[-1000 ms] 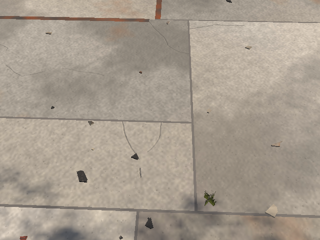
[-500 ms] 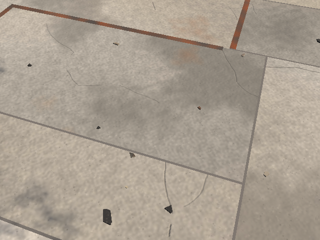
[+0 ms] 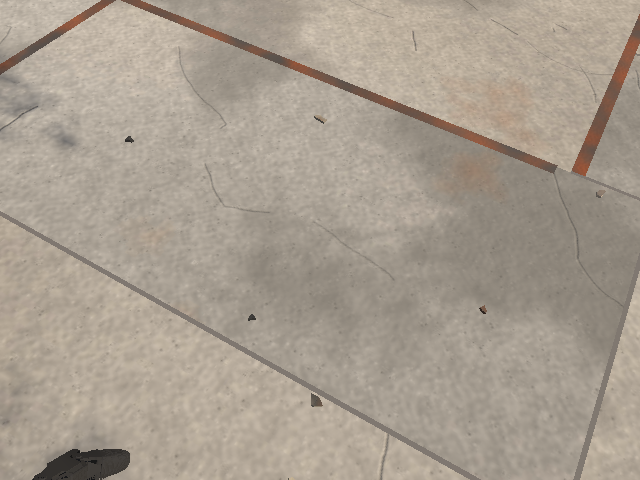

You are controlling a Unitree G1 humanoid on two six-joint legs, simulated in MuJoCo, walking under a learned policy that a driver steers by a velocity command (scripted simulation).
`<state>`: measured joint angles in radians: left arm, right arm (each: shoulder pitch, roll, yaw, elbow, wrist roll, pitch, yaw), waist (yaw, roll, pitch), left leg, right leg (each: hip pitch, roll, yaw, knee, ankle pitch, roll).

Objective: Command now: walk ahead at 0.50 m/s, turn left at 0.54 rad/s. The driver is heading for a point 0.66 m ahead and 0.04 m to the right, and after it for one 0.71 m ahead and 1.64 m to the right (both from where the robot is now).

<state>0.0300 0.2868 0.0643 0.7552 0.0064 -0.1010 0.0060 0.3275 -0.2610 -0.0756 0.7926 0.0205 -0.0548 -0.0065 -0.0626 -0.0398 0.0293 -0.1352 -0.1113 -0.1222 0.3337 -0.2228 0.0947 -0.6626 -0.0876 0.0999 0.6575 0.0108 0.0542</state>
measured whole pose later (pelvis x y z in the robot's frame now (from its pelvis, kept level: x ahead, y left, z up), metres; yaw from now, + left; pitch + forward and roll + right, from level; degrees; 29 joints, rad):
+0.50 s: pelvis +0.25 -0.04 +0.00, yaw +6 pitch +2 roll -1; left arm 0.26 0.24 0.04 0.89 0.00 -0.07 -0.01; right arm 0.13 -0.26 -0.05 0.74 0.00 -0.03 -0.02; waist 0.05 0.04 0.04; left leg -0.53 0.05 -0.07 0.67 -0.15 -0.03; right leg -0.17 0.05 -0.03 0.32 -0.18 -0.04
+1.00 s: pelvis +0.38 -0.05 -0.01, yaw +6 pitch +2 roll +1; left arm 0.27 0.27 0.05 0.91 0.00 -0.08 -0.01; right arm 0.27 -0.27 -0.08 0.82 0.03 -0.04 -0.01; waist 0.01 0.03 -0.05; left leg -0.41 0.01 -0.03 0.86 -0.42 0.03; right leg -0.30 -0.01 -0.03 0.56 -0.30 -0.05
